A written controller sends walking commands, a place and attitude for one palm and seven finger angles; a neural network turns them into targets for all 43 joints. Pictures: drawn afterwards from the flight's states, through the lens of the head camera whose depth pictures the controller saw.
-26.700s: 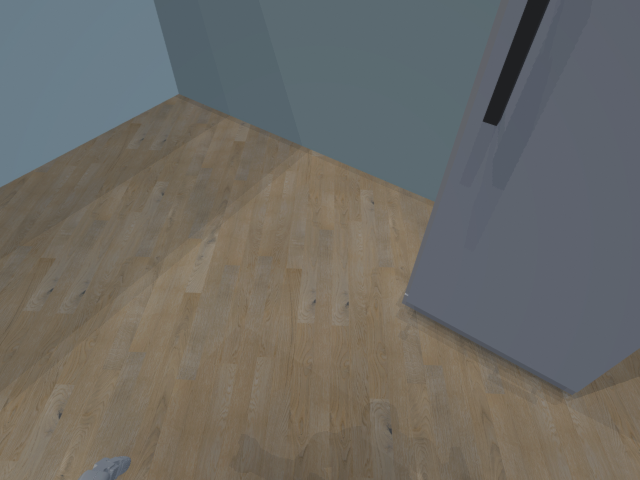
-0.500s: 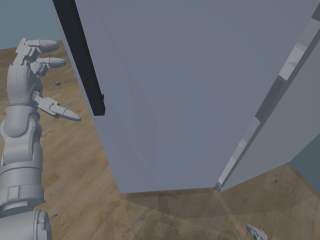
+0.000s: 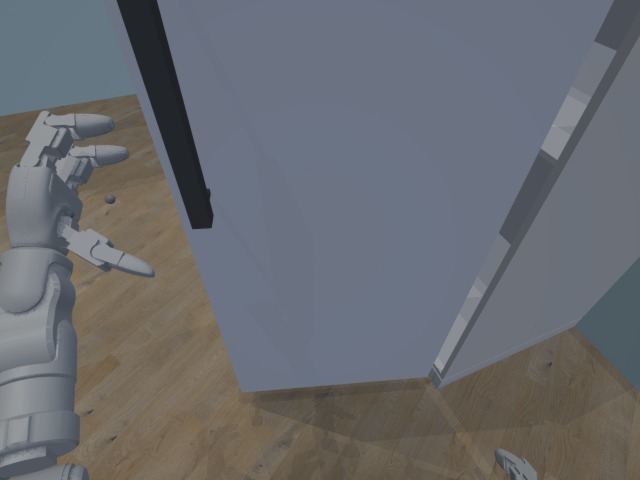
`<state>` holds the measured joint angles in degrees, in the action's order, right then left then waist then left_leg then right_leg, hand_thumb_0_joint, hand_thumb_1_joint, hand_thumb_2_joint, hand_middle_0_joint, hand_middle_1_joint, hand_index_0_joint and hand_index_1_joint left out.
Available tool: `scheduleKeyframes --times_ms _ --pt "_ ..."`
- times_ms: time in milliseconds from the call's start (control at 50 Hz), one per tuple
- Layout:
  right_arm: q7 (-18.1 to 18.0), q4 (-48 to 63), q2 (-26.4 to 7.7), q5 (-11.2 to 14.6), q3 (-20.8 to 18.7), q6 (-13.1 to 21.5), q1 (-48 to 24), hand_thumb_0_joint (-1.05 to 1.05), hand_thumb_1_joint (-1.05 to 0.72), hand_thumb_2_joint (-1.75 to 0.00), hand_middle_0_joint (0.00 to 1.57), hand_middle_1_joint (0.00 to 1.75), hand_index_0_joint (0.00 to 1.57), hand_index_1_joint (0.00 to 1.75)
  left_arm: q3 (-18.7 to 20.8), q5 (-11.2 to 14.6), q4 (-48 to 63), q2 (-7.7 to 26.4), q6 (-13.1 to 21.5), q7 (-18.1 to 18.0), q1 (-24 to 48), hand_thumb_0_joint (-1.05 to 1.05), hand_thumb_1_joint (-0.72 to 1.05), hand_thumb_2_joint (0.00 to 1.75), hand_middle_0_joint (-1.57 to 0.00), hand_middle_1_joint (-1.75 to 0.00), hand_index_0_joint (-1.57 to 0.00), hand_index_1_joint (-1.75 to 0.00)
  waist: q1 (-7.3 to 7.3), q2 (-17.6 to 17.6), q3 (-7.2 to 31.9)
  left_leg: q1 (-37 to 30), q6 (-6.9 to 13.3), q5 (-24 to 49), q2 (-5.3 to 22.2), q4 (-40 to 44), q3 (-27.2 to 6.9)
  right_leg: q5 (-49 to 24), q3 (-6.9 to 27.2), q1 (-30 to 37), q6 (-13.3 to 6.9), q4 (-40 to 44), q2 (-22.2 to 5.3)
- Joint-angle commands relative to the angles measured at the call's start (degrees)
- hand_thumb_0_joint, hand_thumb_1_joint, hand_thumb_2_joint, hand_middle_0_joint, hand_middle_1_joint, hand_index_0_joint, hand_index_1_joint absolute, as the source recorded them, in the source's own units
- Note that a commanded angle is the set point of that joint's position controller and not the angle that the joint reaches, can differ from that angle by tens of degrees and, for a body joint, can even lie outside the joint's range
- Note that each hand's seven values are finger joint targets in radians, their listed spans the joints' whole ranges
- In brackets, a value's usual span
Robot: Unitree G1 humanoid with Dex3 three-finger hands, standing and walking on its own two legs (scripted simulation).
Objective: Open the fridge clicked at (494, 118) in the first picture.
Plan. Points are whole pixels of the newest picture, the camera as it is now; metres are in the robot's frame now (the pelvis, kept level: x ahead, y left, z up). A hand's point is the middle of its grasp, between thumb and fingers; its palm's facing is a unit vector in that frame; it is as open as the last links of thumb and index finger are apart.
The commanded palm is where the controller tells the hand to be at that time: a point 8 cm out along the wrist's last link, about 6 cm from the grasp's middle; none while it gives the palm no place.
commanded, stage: slip the hand off the handle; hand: left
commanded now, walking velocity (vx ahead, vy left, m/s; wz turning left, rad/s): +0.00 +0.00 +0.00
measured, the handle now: (171, 92) +0.46 +0.20 +0.27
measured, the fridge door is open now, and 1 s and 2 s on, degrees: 72 72 72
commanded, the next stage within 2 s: draw the hand back to the body in 0.72 s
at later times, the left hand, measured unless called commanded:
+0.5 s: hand (100, 242) +0.28 +0.22 +0.21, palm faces +0.22 -0.96 -0.17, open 14.7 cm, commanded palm +0.25 +0.27 +0.21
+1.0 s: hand (83, 245) +0.28 +0.25 +0.20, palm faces +0.23 -0.97 +0.01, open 14.7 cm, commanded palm +0.24 +0.28 +0.21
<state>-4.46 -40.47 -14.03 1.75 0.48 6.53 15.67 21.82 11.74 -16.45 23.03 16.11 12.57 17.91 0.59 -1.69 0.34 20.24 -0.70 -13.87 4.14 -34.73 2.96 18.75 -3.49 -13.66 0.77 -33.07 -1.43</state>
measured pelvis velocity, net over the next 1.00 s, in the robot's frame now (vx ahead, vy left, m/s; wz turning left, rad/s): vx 0.02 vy -0.01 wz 0.01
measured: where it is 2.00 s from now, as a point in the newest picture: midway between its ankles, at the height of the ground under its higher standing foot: outside the picture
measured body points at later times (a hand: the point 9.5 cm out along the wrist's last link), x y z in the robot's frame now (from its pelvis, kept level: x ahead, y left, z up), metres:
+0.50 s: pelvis +0.01 -0.02 +0.00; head -0.02 -0.04 +0.45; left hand +0.26 +0.27 +0.22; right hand +0.20 -0.25 -0.08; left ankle +0.05 +0.13 -0.73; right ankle -0.01 -0.13 -0.73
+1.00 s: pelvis +0.02 -0.01 +0.01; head -0.02 -0.04 +0.45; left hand +0.26 +0.30 +0.20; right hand +0.19 -0.25 -0.08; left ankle +0.05 +0.13 -0.73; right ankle -0.01 -0.13 -0.73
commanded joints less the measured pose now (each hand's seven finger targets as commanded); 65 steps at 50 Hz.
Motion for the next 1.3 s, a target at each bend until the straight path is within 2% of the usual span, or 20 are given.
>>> scheduleKeyframes --times_ms 0,120,240,340,460,540,580,660,740,820,840,860,880,940,980,1020,1060,1140,1260,1280 --pt "-1.1 8.5 -7.8 -0.2 -2.3 3.9 -7.3 0.0 -0.9 -0.9 0.2 0.3 0.2 0.3 2.6 0.6 17.6 13.4 3.6 -1.8 20.0 0.0 -0.55 0.2 -0.25 -1.15 -0.25 -1.15 -0.68 -4.4 11.5 -10.2 1.2 3.1 -3.4 5.9 -2.6 -5.7 1.3 -2.5 -1.4 6.0 3.5" --pt "-1.5 8.3 -7.5 0.2 -1.8 4.8 -9.1 0.0 -0.9 -0.9 0.2 0.3 0.2 0.3 -1.0 0.4 18.5 9.9 1.5 -2.1 16.5 0.0 -0.55 0.2 -0.25 -1.15 -0.25 -1.15 -0.18 -1.8 8.7 -9.6 1.2 -0.4 -3.3 6.7 -2.7 -2.4 1.1 -3.6 -1.1 7.0 3.3" --pt "-1.3 9.1 -7.1 -0.1 -1.4 5.6 -10.7 0.0 -0.9 -0.9 0.2 0.3 0.2 0.3 1.9 1.7 23.2 10.5 0.6 -2.2 10.4 0.0 -0.55 0.2 -0.25 -1.15 -0.25 -1.15 -2.11 0.3 11.3 -11.5 1.2 3.8 -3.5 6.5 -2.5 -6.8 1.3 -0.1 -1.1 6.8 2.9" --pt "-0.6 10.0 -6.5 -0.3 -1.0 6.1 -11.9 0.0 -0.9 -0.9 0.2 0.3 0.2 0.3 3.4 2.5 29.1 9.8 0.9 -2.4 1.3 0.0 -0.55 0.2 -0.25 -1.15 -0.25 -1.15 -3.39 -0.9 11.2 -12.0 1.0 8.1 -3.6 6.2 -1.6 -13.4 1.2 2.6 -0.9 5.9 2.7" --pt "-1.3 8.8 -6.8 -0.1 -0.8 5.8 -12.3 0.0 -0.9 -0.9 0.2 0.3 0.2 0.3 5.1 3.8 27.8 11.1 -0.3 -0.7 1.8 0.0 -0.55 0.2 -0.25 -1.15 -0.25 -1.15 -2.04 0.9 5.8 -10.3 1.1 6.2 -3.8 5.8 -1.0 -12.8 2.4 0.7 -0.2 7.5 2.2" --pt "-1.9 8.3 -6.9 0.2 -0.8 6.4 -12.3 0.0 -0.9 -0.9 0.2 0.3 0.2 0.3 3.2 4.8 27.9 10.4 -0.2 1.2 4.9 0.0 -0.55 0.2 -0.25 -1.15 -0.25 -1.15 -1.03 -1.9 4.8 -10.9 1.0 4.8 -3.9 5.3 -1.3 -10.5 3.1 -1.0 -0.2 8.4 2.0" --pt "-2.3 7.8 -7.3 0.0 -1.0 6.5 -12.1 0.0 -0.9 -0.9 0.2 0.3 0.2 0.3 4.3 5.0 26.6 11.5 0.2 1.7 4.8 0.0 -0.55 0.2 -0.25 -1.15 -0.25 -1.15 -0.98 0.4 6.1 -10.7 1.2 5.2 -4.0 4.6 -1.3 -11.3 3.6 -0.4 0.1 8.1 1.8" --pt "-2.4 8.2 -7.1 -0.1 -1.3 7.0 -12.1 0.0 -0.9 -0.9 0.2 0.3 0.2 0.3 3.9 5.3 28.6 11.2 1.5 2.7 5.7 0.0 -0.55 0.2 -0.25 -1.15 -0.25 -1.15 -1.59 -2.8 10.3 -12.3 1.2 7.1 -4.2 4.5 -1.7 -13.4 2.9 0.5 -0.2 6.7 2.0" --pt "-2.4 7.8 -7.4 -0.3 -1.5 7.1 -11.3 0.0 -0.9 -0.9 0.2 0.3 0.2 0.3 7.8 6.0 25.8 13.7 1.4 2.2 2.1 0.0 -0.55 0.2 -0.25 -1.15 -0.25 -1.15 -2.53 1.1 11.1 -10.9 1.2 7.9 -4.1 4.2 -1.8 -16.2 2.8 2.0 0.1 5.7 1.7" --pt "-1.9 8.7 -7.2 -0.2 -1.4 6.9 -11.4 0.0 -0.9 -0.9 0.2 0.3 0.2 0.3 9.3 6.4 25.7 13.6 0.6 2.1 -1.6 0.0 -0.55 0.2 -0.25 -1.15 -0.25 -1.15 -3.66 1.4 11.6 -10.4 1.2 9.9 -4.1 4.3 -1.5 -20.0 2.5 3.6 0.2 4.7 1.5" --pt "-2.2 9.7 -7.3 2.0 -1.3 6.4 -14.5 0.0 -0.9 -0.9 0.2 0.3 0.2 0.3 11.9 10.7 19.4 14.2 -10.3 1.1 -8.0 0.0 -0.55 0.2 -0.25 -1.15 -0.25 -1.15 -7.65 0.0 13.8 -9.4 0.9 8.3 -4.0 6.1 -1.5 -19.2 2.8 7.5 -0.2 5.6 0.5" --pt "-2.5 11.7 -6.7 2.6 -0.6 6.4 -16.2 0.0 -0.9 -0.9 0.2 0.3 0.2 0.3 8.3 10.7 29.4 11.6 -15.3 0.9 -2.2 0.0 -0.55 0.2 -0.25 -1.15 -0.25 -1.15 -6.69 -1.8 14.5 -11.6 1.0 9.3 -4.3 7.0 -1.3 -20.0 2.5 8.2 0.1 6.7 0.2" --pt "-2.9 12.1 -6.5 2.6 -0.8 6.5 -16.6 0.0 -0.9 -0.9 0.2 0.3 0.2 0.3 10.1 10.9 31.0 12.4 -18.6 0.1 -2.7 0.0 -0.55 0.2 -0.25 -1.15 -0.25 -1.15 -6.69 -1.4 14.2 -12.1 1.0 10.1 -4.2 7.2 -1.2 -19.8 1.8 8.7 0.1 7.3 0.6" --pt "-3.1 12.7 -6.4 3.5 -0.1 6.5 -18.1 0.0 -0.9 -0.9 0.2 0.3 0.2 0.3 6.8 10.5 36.3 8.9 -29.2 -2.8 -4.0 0.0 -0.55 0.2 -0.25 -1.15 -0.25 -1.15 -6.33 -2.9 10.2 -12.9 1.2 10.8 -4.2 8.6 -1.5 -18.3 0.9 6.2 0.1 9.4 1.2" --pt "-3.3 12.9 -6.6 3.8 0.3 6.7 -19.6 0.0 -0.9 -0.9 0.2 0.3 0.2 0.3 5.1 9.4 39.8 8.1 -35.6 -5.0 -3.4 0.0 -0.55 0.2 -0.25 -1.15 -0.25 -1.15 -5.99 -1.7 7.7 -13.3 1.4 10.5 -3.9 9.3 -1.9 -15.5 0.5 5.3 -0.2 10.7 1.5" --pt "-3.3 12.6 -6.6 3.2 0.6 6.9 -19.3 0.0 -0.9 -0.9 0.2 0.3 0.2 0.3 3.1 7.3 46.6 7.1 -36.5 -6.9 -1.6 0.0 -0.55 0.2 -0.25 -1.15 -0.25 -1.15 -4.9 -3.2 7.3 -15.4 1.6 11.1 -3.7 10.5 -2.2 -13.1 -0.4 3.6 -0.6 11.4 2.4" --pt "-3.6 11.7 -6.9 2.5 0.4 7.2 -18.4 0.0 -0.9 -0.9 0.2 0.3 0.2 0.3 3.3 6.5 48.1 6.6 -35.0 -8.2 -2.8 0.0 -0.55 0.2 -0.25 -1.15 -0.25 -1.15 -4.09 -1.1 8.0 -17.5 1.7 12.0 -3.4 10.8 -2.4 -13.3 -0.7 3.0 -0.6 11.7 3.1" --pt "-3.8 10.2 -6.6 1.8 0.8 7.2 -18.6 0.0 -0.9 -0.9 0.2 0.3 0.2 0.3 3.3 7.2 47.4 5.0 -32.3 -7.8 -5.3 0.0 -0.55 0.2 -0.25 -1.15 -0.25 -1.15 -4.36 0.6 9.1 -19.2 1.4 12.7 -3.5 11.7 -2.3 -14.4 -1.0 4.7 -0.7 11.9 3.4" --pt "-3.9 10.3 -5.5 2.2 1.8 5.1 -20.5 0.0 -0.9 -0.9 0.2 0.3 0.2 0.3 1.1 5.9 44.7 3.4 -37.1 -6.8 -8.2 0.0 -0.48 0.24 -0.25 -1.11 -0.25 -1.11 -5.32 -6.3 5.2 -17.8 1.0 9.1 -3.9 14.4 -1.9 -9.4 -0.7 5.3 -1.3 14.4 3.3" --pt "-3.9 10.2 -5.6 2.0 1.9 5.0 -20.8 0.0 -0.9 -0.9 0.2 0.3 0.2 0.3 1.3 5.8 45.4 3.5 -37.6 -6.7 -8.4 0.0 -0.44 0.25 -0.25 -1.09 -0.25 -1.09 -5.28 -4.3 5.1 -17.9 1.2 9.6 -3.9 14.2 -1.9 -10.0 -0.6 5.6 -1.3 14.9 3.4"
